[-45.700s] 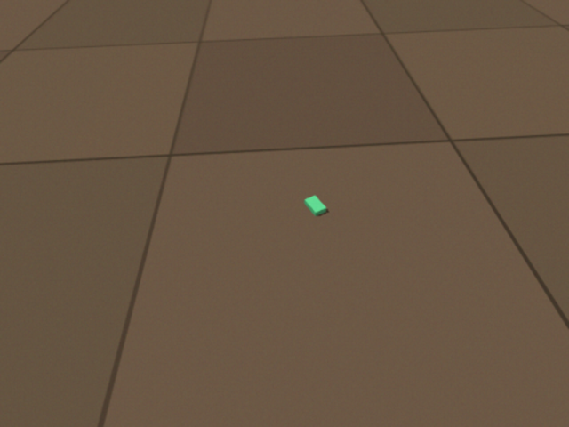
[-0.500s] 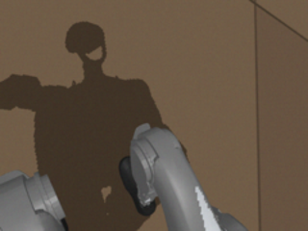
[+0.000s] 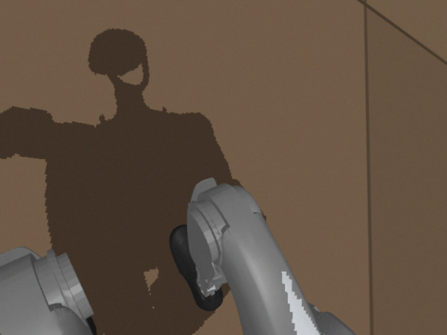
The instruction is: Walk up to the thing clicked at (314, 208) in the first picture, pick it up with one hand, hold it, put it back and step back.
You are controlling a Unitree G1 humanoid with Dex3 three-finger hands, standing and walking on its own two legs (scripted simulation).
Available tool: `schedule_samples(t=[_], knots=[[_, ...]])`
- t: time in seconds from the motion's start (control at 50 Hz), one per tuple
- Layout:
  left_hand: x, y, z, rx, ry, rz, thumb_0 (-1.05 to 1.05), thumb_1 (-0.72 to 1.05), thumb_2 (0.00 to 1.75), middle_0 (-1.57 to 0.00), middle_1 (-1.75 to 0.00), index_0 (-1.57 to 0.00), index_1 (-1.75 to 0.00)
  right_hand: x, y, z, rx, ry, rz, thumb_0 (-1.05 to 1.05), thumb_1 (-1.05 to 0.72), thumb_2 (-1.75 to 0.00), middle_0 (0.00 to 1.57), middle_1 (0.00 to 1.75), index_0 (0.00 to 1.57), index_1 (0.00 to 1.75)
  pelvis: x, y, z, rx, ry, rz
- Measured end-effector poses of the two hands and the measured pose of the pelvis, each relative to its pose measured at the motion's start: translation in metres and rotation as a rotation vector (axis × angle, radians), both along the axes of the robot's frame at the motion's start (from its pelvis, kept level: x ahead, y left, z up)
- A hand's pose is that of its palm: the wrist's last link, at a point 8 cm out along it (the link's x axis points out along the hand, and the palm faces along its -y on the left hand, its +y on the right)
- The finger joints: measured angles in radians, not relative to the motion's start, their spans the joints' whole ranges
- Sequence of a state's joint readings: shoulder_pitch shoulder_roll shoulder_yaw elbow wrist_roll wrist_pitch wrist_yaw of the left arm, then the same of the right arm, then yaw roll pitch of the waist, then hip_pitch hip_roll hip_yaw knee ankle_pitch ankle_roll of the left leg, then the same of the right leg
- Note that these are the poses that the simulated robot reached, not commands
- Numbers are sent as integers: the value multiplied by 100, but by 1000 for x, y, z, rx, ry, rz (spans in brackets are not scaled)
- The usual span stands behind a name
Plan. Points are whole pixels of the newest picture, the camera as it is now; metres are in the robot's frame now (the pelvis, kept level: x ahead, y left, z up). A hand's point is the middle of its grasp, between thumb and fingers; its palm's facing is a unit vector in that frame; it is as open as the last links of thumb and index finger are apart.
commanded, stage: open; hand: left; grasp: from above
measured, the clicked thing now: out of the picture +0.48 +0.29 -0.30
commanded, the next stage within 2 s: withdraw in 0.20 s
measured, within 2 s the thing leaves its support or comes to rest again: neither
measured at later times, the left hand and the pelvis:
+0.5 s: hand out of the picture +0.48 +0.30 -0.25, palm faces -0.41 -0.11 -0.91, open 13.5 cm; pelvis +0.00 +0.00 +0.00, yaw +0 degrees
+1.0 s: hand out of the picture +0.46 +0.31 -0.09, palm faces -0.53 -0.14 -0.84, open 13.8 cm; pelvis -0.01 -0.01 +0.05, yaw +7 degrees
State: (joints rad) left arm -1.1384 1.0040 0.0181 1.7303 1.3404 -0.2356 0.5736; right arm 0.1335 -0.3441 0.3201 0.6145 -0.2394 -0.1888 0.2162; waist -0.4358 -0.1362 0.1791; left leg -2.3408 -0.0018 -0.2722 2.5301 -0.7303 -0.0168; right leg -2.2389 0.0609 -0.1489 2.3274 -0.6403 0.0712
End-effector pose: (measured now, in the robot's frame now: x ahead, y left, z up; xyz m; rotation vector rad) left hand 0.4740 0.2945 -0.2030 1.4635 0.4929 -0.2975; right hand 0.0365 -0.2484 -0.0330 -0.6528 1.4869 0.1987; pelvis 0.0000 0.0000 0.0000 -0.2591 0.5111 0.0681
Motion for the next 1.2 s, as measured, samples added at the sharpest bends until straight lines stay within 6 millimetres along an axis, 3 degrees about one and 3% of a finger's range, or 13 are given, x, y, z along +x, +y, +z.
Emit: schedule_samples(t=[0.4,0.5,0.58,0.68,0.8,0.9,1.04,1.2], knots=[[1,0,-1,11,-6,12,0,-38,88,-15,-95,-17,-93,2,2,2,4,-11,11,0,-90,-90,20,30,20,30,-1,1,1,-2,3,-1],[11,5,9,7,-77,45,0,-39,89,-16,-94,-17,-92,0,1,3,9,5,6,0,-90,-90,20,30,20,30,0,-1,2,1,13,-1],[23,12,34,40,-166,89,0,-39,89,-17,-93,-18,-91,1,-1,2,28,8,-18,0,-90,-90,20,30,20,30,4,-3,4,8,41,-1],[34,25,85,91,-258,186,0,-40,90,-17,-92,-17,-90,13,-4,-4,79,-21,-63,0,-90,-90,20,30,20,30,9,-5,12,22,96,2],[32,39,146,126,-193,302,0,-42,92,-15,-93,-15,-91,35,-10,-14,129,-89,-121,0,-90,-90,20,30,20,30,8,-6,25,51,116,16],[20,32,172,103,-46,271,0,-45,95,-13,-94,-13,-94,45,-16,-15,126,-117,-146,0,-90,-90,20,30,20,30,1,-7,38,72,99,43],[-10,7,160,20,91,125,0,-45,97,-14,-95,-13,-95,39,-32,-5,40,-100,-131,0,-90,-90,20,30,20,30,-11,-13,48,92,73,65],[-23,7,120,2,12,24,0,-43,95,-15,-94,-14,-94,24,-47,-6,-87,-84,-107,0,-90,-90,20,30,20,30,-15,-16,25,93,50,61]])
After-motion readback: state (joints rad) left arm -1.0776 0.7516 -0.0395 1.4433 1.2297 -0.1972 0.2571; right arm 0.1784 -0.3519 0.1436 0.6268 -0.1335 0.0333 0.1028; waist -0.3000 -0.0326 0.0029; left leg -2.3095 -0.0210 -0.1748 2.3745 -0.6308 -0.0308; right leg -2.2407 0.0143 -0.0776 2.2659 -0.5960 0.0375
